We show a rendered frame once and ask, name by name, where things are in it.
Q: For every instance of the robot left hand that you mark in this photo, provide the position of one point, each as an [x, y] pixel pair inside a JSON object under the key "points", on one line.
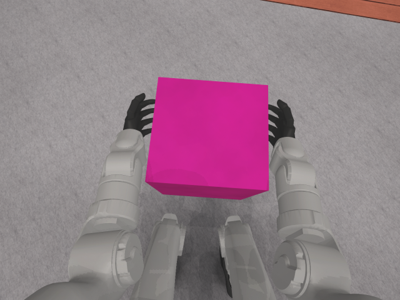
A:
{"points": [[134, 114]]}

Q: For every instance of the right robot forearm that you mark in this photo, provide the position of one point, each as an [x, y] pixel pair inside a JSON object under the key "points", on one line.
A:
{"points": [[300, 211]]}

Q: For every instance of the carton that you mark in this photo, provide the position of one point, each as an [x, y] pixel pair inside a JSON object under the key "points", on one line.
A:
{"points": [[209, 139]]}

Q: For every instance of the robot right hand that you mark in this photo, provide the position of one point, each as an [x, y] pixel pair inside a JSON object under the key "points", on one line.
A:
{"points": [[284, 122]]}

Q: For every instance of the left robot forearm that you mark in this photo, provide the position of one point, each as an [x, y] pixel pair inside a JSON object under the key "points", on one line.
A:
{"points": [[116, 204]]}

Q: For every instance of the right robot upper arm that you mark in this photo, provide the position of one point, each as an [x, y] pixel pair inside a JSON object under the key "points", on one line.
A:
{"points": [[307, 271]]}

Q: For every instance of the right robot thigh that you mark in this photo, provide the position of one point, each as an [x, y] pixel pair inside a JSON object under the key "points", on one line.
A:
{"points": [[249, 280]]}

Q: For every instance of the robot left shin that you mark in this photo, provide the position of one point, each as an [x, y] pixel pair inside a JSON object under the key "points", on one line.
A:
{"points": [[168, 216]]}

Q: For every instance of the left robot upper arm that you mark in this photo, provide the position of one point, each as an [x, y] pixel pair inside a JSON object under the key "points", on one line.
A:
{"points": [[101, 267]]}

